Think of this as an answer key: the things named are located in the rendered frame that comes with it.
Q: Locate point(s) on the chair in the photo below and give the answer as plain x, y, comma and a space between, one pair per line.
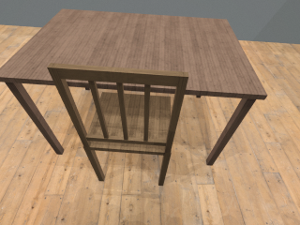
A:
124, 123

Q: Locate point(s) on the table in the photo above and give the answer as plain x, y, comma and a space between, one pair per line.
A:
206, 48

